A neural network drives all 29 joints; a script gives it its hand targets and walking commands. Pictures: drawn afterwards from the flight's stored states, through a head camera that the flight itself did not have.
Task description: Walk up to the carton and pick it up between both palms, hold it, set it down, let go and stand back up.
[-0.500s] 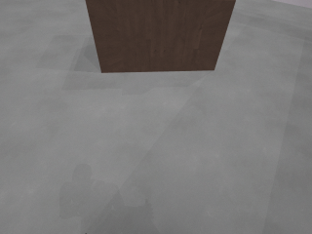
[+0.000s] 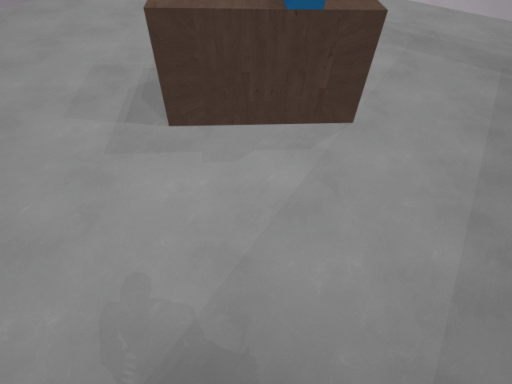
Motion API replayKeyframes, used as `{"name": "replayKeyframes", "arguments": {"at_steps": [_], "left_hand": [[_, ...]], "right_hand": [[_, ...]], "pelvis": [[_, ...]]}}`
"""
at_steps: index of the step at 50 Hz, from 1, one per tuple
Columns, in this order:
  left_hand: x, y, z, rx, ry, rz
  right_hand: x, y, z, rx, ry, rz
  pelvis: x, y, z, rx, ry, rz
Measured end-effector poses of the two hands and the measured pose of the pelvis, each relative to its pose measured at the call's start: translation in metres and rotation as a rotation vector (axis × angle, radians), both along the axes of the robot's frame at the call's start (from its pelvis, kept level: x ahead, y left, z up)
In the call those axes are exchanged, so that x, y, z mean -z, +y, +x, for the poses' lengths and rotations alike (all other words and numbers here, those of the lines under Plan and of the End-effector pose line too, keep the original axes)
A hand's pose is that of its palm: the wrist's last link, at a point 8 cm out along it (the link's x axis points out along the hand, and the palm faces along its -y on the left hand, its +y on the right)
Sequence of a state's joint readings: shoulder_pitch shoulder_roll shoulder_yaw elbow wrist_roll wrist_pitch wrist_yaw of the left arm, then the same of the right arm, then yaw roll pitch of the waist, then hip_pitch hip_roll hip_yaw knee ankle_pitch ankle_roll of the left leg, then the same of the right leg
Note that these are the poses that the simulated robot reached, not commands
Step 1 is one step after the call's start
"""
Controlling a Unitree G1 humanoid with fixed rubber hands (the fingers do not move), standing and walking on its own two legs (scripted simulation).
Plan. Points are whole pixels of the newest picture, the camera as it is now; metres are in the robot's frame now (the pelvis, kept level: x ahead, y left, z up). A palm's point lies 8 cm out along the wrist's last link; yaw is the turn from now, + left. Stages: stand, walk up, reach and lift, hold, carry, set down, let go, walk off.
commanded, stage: stand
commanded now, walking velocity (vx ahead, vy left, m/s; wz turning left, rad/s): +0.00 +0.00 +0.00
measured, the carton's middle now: out of the picture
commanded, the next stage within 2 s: walk up in 0.76 s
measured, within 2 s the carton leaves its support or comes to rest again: neither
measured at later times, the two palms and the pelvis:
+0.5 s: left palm out of the picture -0.01 +0.20 -0.14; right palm out of the picture -0.02 -0.20 -0.14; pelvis +0.00 +0.00 +0.01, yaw +0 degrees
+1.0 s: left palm out of the picture -0.03 +0.21 -0.14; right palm out of the picture -0.03 -0.20 -0.14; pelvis +0.00 +0.01 +0.01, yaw -2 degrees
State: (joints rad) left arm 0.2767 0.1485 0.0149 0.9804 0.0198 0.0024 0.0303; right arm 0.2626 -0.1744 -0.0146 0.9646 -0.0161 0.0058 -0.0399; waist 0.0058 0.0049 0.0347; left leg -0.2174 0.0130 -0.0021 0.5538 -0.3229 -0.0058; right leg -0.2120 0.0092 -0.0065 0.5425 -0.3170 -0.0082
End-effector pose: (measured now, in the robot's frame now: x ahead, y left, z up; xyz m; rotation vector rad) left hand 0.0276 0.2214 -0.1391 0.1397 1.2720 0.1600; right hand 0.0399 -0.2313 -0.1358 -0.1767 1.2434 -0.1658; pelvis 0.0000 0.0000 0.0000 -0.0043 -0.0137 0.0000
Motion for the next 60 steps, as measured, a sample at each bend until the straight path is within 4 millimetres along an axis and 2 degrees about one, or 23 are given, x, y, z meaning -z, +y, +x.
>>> {"name": "replayKeyframes", "arguments": {"at_steps": [9,16,27,33,48,51,53,57,60], "left_hand": [[0.004,-0.012,-0.032,-0.026,0.118,-0.021],[0.005,-0.018,-0.037,-0.026,0.152,-0.038],[0.005,-0.022,-0.041,-0.028,0.172,-0.043],[0.006,-0.020,-0.044,-0.025,0.177,-0.042],[0.006,-0.017,-0.060,-0.033,0.197,-0.060],[0.004,-0.013,-0.049,0.010,0.154,-0.058],[0.002,-0.010,-0.032,0.066,0.124,-0.045],[-0.010,-0.010,0.023,0.131,-0.001,-0.008],[-0.019,-0.020,0.071,0.161,-0.123,0.025]], "right_hand": [[0.003,0.001,-0.033,0.042,0.122,0.007],[0.005,0.015,-0.050,0.055,0.185,0.039],[0.008,0.031,-0.056,0.060,0.195,0.067],[0.007,0.033,-0.056,0.056,0.190,0.070],[0.004,0.035,-0.072,0.061,0.213,0.061],[0.003,0.029,-0.065,0.107,0.122,0.064],[0.001,0.020,-0.063,0.142,0.071,0.048],[0.001,-0.003,-0.063,0.197,0.031,0.041],[0.009,-0.026,-0.057,0.213,0.034,0.049]], "pelvis": [[-0.004,-0.002,0.003,0.000,-0.020,0.000],[-0.006,-0.002,0.002,0.002,-0.024,0.002],[-0.007,0.001,0.002,0.004,-0.036,0.003],[-0.008,0.002,0.000,0.003,-0.040,0.004],[-0.008,0.007,-0.006,0.007,-0.032,0.004],[-0.005,0.005,-0.002,0.046,-0.013,0.013],[-0.004,-0.001,0.002,0.073,-0.005,0.025],[-0.003,-0.017,0.015,0.106,-0.002,0.045],[0.002,-0.034,0.032,0.118,-0.011,0.046]]}}
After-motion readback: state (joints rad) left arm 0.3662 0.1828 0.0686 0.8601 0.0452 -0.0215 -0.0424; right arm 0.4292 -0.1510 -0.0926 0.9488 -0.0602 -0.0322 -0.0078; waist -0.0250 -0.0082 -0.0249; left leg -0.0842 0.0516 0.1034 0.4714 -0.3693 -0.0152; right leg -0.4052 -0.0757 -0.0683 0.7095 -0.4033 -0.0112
